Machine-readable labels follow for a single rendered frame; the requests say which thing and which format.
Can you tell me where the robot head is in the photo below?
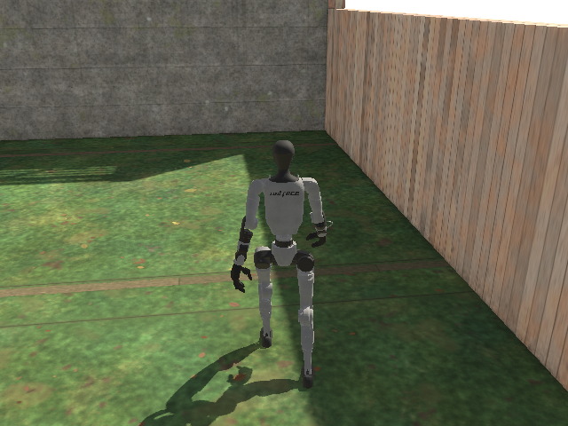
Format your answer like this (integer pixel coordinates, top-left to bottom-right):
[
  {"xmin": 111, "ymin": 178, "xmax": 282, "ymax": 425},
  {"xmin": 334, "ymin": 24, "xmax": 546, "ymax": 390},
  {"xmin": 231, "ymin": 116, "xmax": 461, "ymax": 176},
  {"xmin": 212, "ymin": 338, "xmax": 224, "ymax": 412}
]
[{"xmin": 269, "ymin": 140, "xmax": 299, "ymax": 183}]

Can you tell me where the left robot upper arm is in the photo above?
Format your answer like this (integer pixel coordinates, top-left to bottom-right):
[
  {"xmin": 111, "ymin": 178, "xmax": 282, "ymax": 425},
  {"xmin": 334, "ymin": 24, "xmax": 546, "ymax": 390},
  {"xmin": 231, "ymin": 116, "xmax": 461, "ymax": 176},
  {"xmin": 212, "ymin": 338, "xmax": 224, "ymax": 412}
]
[{"xmin": 244, "ymin": 178, "xmax": 265, "ymax": 230}]

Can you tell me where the left robot hand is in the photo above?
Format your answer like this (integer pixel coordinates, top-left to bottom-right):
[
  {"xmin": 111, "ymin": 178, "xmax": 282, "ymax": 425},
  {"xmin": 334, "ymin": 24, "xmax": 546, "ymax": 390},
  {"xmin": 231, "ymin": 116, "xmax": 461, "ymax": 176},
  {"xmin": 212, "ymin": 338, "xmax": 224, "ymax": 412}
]
[{"xmin": 231, "ymin": 264, "xmax": 252, "ymax": 293}]

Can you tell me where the right robot forearm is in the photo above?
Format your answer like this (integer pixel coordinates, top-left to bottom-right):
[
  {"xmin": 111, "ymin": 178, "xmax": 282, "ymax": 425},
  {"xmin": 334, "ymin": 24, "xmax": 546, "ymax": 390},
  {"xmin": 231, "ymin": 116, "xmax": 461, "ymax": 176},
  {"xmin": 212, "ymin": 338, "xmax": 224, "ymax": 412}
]
[{"xmin": 314, "ymin": 210, "xmax": 327, "ymax": 237}]

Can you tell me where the right robot hand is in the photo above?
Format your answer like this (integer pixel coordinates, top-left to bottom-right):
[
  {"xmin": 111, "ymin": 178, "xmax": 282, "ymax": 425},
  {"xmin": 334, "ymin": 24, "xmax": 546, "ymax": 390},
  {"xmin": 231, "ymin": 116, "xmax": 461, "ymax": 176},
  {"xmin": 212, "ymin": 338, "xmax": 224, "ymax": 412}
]
[{"xmin": 306, "ymin": 232, "xmax": 327, "ymax": 248}]

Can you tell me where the robot right foot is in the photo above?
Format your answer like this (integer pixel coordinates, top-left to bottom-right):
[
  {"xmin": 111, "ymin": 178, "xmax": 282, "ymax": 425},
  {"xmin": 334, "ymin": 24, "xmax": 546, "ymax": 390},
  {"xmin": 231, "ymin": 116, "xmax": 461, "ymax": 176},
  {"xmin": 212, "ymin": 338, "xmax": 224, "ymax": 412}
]
[{"xmin": 301, "ymin": 364, "xmax": 315, "ymax": 389}]

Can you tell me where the left robot forearm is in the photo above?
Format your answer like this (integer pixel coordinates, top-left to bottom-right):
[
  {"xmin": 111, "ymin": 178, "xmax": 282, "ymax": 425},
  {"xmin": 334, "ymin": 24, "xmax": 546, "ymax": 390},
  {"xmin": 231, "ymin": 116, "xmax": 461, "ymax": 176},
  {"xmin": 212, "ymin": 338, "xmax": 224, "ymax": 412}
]
[{"xmin": 233, "ymin": 216, "xmax": 253, "ymax": 265}]

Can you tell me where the right robot upper arm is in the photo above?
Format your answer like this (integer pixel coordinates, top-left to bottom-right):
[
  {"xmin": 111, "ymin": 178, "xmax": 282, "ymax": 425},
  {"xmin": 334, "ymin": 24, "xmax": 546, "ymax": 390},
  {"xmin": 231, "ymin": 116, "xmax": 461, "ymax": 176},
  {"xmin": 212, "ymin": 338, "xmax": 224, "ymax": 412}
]
[{"xmin": 302, "ymin": 177, "xmax": 324, "ymax": 224}]

